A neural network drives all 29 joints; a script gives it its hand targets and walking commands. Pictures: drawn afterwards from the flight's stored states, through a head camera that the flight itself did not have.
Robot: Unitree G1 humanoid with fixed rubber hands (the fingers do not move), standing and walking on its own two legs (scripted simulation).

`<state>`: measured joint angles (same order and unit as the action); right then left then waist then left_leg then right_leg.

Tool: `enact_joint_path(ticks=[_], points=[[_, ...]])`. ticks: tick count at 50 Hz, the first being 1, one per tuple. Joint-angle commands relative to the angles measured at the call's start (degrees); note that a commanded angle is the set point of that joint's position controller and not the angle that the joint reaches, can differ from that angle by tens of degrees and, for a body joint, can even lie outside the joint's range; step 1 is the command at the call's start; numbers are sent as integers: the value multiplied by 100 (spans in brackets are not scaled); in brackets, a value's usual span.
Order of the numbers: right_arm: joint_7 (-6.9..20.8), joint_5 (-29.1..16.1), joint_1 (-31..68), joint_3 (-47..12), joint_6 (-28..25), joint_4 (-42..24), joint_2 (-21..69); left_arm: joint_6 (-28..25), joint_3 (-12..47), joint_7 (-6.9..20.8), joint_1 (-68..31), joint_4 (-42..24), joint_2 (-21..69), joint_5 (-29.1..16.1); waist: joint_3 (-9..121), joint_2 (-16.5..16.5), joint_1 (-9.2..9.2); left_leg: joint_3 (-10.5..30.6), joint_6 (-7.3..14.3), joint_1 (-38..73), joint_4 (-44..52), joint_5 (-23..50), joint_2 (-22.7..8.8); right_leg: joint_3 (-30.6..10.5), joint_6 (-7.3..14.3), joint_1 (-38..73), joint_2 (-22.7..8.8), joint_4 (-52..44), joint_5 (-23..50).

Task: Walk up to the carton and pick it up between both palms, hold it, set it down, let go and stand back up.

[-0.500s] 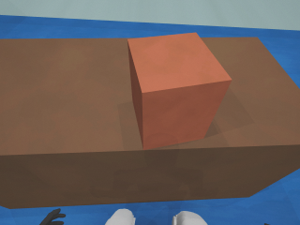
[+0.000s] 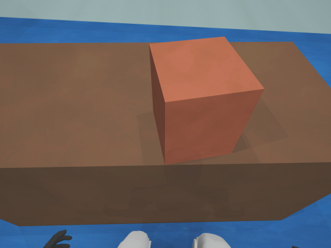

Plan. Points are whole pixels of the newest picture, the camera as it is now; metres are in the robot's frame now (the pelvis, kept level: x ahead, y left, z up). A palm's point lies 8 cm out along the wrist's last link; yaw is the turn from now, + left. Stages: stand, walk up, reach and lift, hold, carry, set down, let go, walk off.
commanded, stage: walk up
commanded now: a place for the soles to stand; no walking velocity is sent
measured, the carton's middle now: (193, 103) +0.45 -0.05 +0.09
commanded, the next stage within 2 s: none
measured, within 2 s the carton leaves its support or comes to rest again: neither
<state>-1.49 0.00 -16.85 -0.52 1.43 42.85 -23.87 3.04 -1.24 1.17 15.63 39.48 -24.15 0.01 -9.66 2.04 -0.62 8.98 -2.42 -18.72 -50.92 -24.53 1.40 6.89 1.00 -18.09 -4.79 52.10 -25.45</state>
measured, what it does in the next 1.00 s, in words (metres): stands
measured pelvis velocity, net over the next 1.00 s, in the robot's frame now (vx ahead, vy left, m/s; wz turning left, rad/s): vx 0.00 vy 0.00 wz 0.03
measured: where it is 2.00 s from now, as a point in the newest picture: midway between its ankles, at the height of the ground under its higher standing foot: outside the picture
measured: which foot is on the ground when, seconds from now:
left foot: down 0.00-1.00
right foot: down 0.00-1.00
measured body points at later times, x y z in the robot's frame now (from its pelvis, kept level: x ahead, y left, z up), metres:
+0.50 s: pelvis -0.01 +0.00 +0.00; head +0.00 +0.01 +0.45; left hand +0.09 +0.31 -0.10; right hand +0.07 -0.32 -0.09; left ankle +0.03 +0.18 -0.69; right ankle +0.03 -0.10 -0.69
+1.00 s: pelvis +0.00 +0.00 +0.00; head +0.01 +0.02 +0.45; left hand +0.09 +0.32 -0.11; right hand +0.08 -0.31 -0.09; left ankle +0.02 +0.18 -0.69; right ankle +0.03 -0.10 -0.69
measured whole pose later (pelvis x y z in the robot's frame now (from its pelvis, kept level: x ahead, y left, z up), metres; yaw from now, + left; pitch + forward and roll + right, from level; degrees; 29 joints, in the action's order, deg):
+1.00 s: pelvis +0.00 +0.00 +0.00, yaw +2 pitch -7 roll +1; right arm -1.5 0.0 -16.8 -0.4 1.2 42.9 -23.5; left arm 2.9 -1.2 1.7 15.1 40.7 -24.3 0.0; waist -9.6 3.3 -0.6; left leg 9.3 -2.6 -17.3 -50.1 -25.6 1.4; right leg 7.0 1.1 -18.3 -4.9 51.2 -25.1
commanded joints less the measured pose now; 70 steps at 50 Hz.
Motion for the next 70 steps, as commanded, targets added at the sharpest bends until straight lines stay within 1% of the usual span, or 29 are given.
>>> enact_joint_path(ticks=[1,4,7,8,10,11,12,16,20,22,24,28,32,33,35,37,41,45,47,48,49,52,55,57,58,59,61,67,70], points=[[-202,-29,561,718,-75,-593,-1497,-319,-684,-134,-88,-585,-1701,42,289,423,456,-462,261,-1385,-1342,-1037,64,-2471,1183,709,-2343,-3281,401],[-118,-36,159,688,-145,-410,-1417,-292,-625,-121,-404,-692,-1688,18,446,860,296,-645,268,-891,-986,-912,-11,-1640,1088,659,-1981,-2708,1889],[-110,-15,-208,636,-205,-196,-1348,-215,-577,-71,-883,-797,-1565,36,702,771,-34,-858,304,176,863,611,-19,-733,655,223,-1386,-2003,1758],[-121,18,-169,667,-228,-173,-1455,-198,-547,-48,-965,-745,-1447,11,565,540,-86,-247,402,286,1545,1401,-159,-494,321,61,-1003,-1472,1755],[-142,11,-7,765,-280,-235,-2005,-94,-557,-12,-877,-768,-1256,-88,831,-626,-4,2846,1260,360,2434,1614,-1252,-489,-72,-492,97,128,296],[-160,6,-35,756,-269,-211,-1967,-30,-605,-42,-900,-780,-1299,-124,655,-679,-98,3386,1595,232,2640,980,-1483,-800,-25,-753,153,457,-1347],[-185,23,-7,766,-290,-265,-1979,-7,-637,-84,-1040,-783,-1333,-82,378,-645,-116,3645,1688,-24,2746,543,-1552,-1057,2,-848,175,719,-1523],[-221,60,331,710,-246,-348,-1790,-120,-661,-72,-664,-672,-1266,-104,112,-1145,14,3061,1459,-301,2677,595,-1206,-1038,104,-683,87,-4,-768],[-147,-23,831,644,-157,-435,-1639,-210,-686,-103,38,-421,-1321,-61,396,-909,456,2034,986,-1166,2031,936,-776,-917,194,970,85,-1915,138],[-131,-133,932,581,-157,-536,-1305,-285,-789,-142,444,-281,-1835,52,588,506,741,100,286,-1750,-146,578,336,-2390,605,1463,-1536,-3411,-565],[-204,-67,548,690,-102,-586,-1480,-304,-743,-121,-62,-506,-1789,51,427,512,489,-417,259,-1419,-1257,-1109,165,-2900,1291,712,-2469,-3498,-594],[-136,-33,142,721,-156,-428,-1491,-306,-641,-101,-391,-608,-1660,14,393,788,254,-519,294,-931,-1006,-910,-6,-1799,1011,609,-1903,-2951,1155],[-100,-10,-282,691,-200,-172,-1407,-207,-617,-43,-884,-721,-1552,67,561,968,-10,-858,356,178,888,527,-40,-833,660,109,-1388,-2258,782],[-101,4,-382,723,-216,-104,-1530,-159,-597,-23,-1017,-721,-1480,30,624,763,-103,-385,408,384,1439,994,-74,-607,387,-40,-1082,-1762,630],[-135,21,-90,755,-280,-144,-1948,-81,-597,26,-891,-694,-1253,-87,561,-463,34,2715,1113,136,2600,703,-1155,-440,-24,-479,99,-113,-44],[-180,29,35,767,-321,-239,-1987,7,-644,-45,-944,-727,-1276,-91,231,-800,-83,3800,1705,-241,3040,-777,-1492,-1091,8,-844,86,611,-1307],[-201,46,248,738,-292,-340,-1836,-125,-707,-41,-681,-626,-1373,-52,142,-1020,-9,3080,1405,-312,2773,51,-1138,-1054,105,-674,54,2,-771],[-138,-34,774,612,-199,-380,-1632,-222,-688,-76,3,-376,-1308,-63,437,-923,456,2071,968,-1034,2065,850,-762,-923,201,932,88,-1920,140],[-108,-120,763,549,-207,-475,-1347,-297,-796,-115,342,-289,-1813,40,741,238,669,304,276,-1608,153,783,209,-2243,630,1599,-1367,-3146,-367],[-150,-132,622,598,-179,-488,-1380,-300,-797,-116,192,-345,-1846,35,779,492,597,-464,205,-1338,-594,-385,303,-2775,1076,1239,-2183,-3453,-325],[-185,-93,530,647,-158,-568,-1424,-322,-758,-103,12,-412,-1804,37,653,384,522,-479,263,-1350,-1068,-1035,164,-2853,1326,1034,-2383,-3273,79],[-158,-53,291,658,-185,-450,-1399,-343,-639,-110,-207,-486,-1629,52,423,575,340,-423,318,-1052,-878,-1007,-14,-2035,1049,883,-1999,-2875,1516],[-143,-51,-143,627,-261,-196,-1373,-277,-571,-56,-709,-589,-1563,-7,891,652,33,-596,313,140,715,559,-108,-932,731,521,-1491,-2071,2505],[-171,18,-100,681,-302,-103,-1725,-216,-556,-3,-930,-610,-1371,-69,870,-112,53,1197,658,247,1916,2383,-748,-312,118,332,-393,-608,2353],[-176,6,-18,712,-322,-156,-1893,-142,-577,8,-772,-576,-1292,-90,1077,-496,41,2452,1136,466,2184,2330,-1140,-614,-55,-12,-7,-219,1271],[-187,9,93,701,-304,-184,-1905,-90,-583,-12,-787,-578,-1243,-99,878,-730,42,2975,1436,429,2378,1750,-1366,-743,-28,-410,236,-73,-851],[-211,39,10,699,-307,-209,-1867,-76,-614,-85,-1053,-657,-1239,-87,490,-859,-58,3354,1656,488,2489,1602,-1497,-1037,71,-944,243,287,-1386],[-225,31,459,638,-215,-339,-1707,-223,-609,-72,-380,-377,-1200,-38,722,-922,313,2098,1119,-42,1869,2713,-989,-801,163,414,142,-1702,289],[-182,-106,656,562,-179,-425,-1348,-275,-764,-111,196,-252,-1760,20,1163,511,640,-251,222,-1064,-492,764,278,-2241,948,1615,-1758,-3010,1031]])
